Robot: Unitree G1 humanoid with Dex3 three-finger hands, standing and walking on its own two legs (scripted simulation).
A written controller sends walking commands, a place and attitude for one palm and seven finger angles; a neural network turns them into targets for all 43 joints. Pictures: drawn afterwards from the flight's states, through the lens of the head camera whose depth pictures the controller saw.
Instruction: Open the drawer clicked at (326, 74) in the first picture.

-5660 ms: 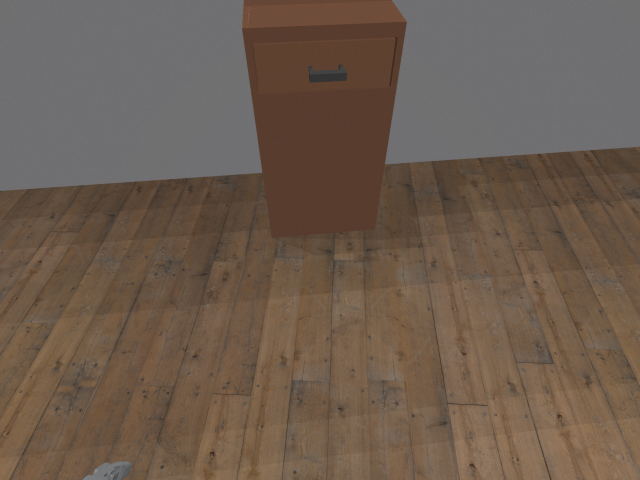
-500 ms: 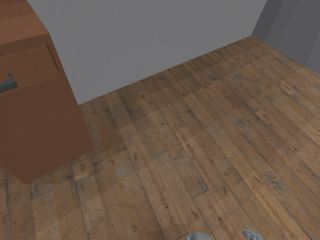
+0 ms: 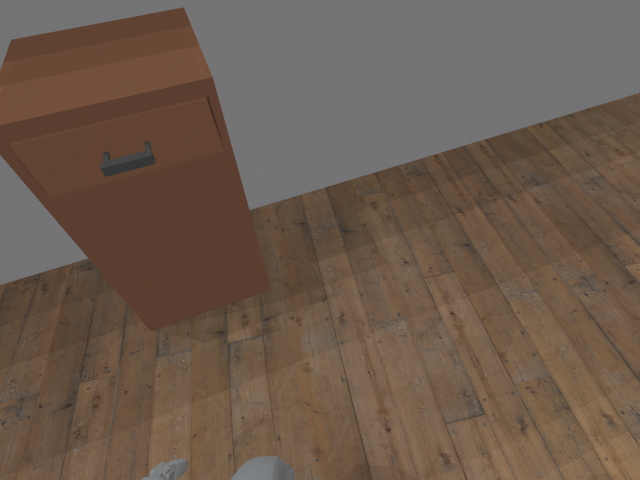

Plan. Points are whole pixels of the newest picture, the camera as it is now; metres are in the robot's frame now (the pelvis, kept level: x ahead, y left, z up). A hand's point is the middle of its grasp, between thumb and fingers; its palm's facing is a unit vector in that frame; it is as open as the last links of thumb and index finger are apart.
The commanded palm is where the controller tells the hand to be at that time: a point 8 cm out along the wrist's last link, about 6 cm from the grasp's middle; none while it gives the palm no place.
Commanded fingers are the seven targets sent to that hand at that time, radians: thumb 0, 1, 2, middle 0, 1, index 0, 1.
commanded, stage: turn to face it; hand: left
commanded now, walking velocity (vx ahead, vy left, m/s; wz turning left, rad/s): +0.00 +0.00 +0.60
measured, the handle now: (127, 157) +0.75 +0.45 -0.04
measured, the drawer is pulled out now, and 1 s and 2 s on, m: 0.00 0.00 0.00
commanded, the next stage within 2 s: take the last steps up to it in 0.66 s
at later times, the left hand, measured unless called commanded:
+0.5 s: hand out of the picture -0.01 +0.29 -0.17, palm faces +0.26 -0.93 -0.25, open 7.4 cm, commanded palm none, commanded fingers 0.00 0.90 0.90 -0.20 -0.30 -0.20 -0.30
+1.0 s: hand out of the picture -0.05 +0.21 -0.16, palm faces +0.39 -0.89 -0.23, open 7.3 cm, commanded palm none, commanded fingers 0.00 0.90 0.90 -0.20 -0.30 -0.20 -0.30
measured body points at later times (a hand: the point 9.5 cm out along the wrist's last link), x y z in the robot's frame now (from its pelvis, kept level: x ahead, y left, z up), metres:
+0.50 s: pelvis -0.02 +0.07 +0.00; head +0.00 +0.09 +0.45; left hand -0.02 +0.34 -0.15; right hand +0.13 -0.16 -0.13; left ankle -0.02 +0.14 -0.74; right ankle +0.01 -0.09 -0.66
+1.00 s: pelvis -0.02 +0.02 +0.01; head -0.01 +0.01 +0.46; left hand -0.07 +0.25 -0.14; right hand +0.08 -0.20 -0.16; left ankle -0.08 +0.15 -0.68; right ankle +0.01 -0.07 -0.74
